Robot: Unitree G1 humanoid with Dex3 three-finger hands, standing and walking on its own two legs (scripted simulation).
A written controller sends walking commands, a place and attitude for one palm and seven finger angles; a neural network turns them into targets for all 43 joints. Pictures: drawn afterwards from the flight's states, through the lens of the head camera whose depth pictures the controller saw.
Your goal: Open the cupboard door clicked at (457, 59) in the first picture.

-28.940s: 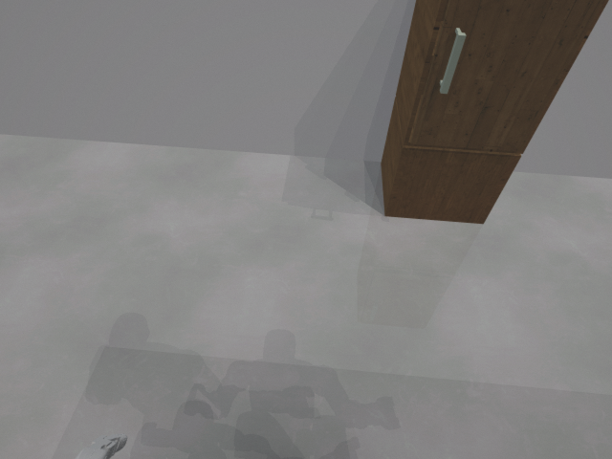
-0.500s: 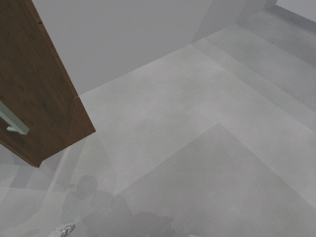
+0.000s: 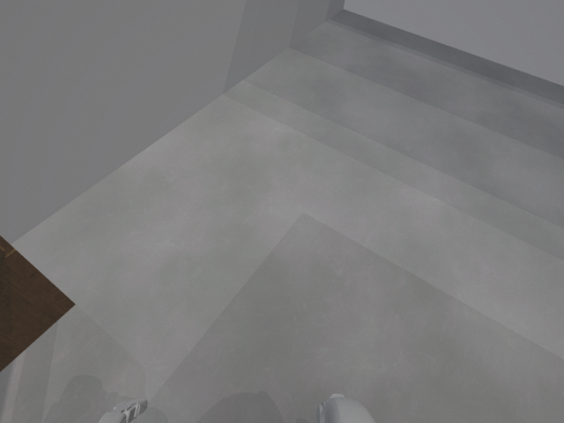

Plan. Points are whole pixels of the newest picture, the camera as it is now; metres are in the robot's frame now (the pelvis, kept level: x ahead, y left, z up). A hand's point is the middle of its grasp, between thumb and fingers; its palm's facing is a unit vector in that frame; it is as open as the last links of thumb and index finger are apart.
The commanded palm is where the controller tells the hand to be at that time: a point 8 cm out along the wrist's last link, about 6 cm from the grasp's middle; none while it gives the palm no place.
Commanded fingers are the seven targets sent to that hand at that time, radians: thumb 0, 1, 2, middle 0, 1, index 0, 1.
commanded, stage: walk to a spot facing it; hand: left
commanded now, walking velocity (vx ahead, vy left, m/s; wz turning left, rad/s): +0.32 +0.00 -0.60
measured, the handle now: out of the picture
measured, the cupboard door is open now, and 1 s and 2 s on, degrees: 46 46 46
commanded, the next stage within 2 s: turn to face it in 1.16 s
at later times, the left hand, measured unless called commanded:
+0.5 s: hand (223, 341) +0.27 +0.11 -0.17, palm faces -0.20 -0.96 -0.19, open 7.3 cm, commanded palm none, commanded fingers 0.00 0.90 0.90 -0.20 -0.30 -0.20 -0.30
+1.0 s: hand (295, 199) +0.61 -0.02 -0.17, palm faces -0.43 -0.88 -0.20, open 7.4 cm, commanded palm none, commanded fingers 0.00 0.90 0.90 -0.20 -0.30 -0.20 -0.30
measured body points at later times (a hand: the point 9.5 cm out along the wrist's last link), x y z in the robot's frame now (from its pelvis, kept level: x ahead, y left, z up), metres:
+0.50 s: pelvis +0.20 -0.07 +0.00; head +0.25 -0.08 +0.44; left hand +0.28 +0.16 -0.16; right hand +0.24 -0.33 -0.14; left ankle +0.30 +0.06 -0.71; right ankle +0.13 -0.14 -0.74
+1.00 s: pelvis +0.43 -0.15 -0.02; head +0.46 -0.17 +0.43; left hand +0.64 +0.03 -0.15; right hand +0.25 -0.34 -0.16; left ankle +0.36 +0.03 -0.74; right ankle +0.49 -0.29 -0.73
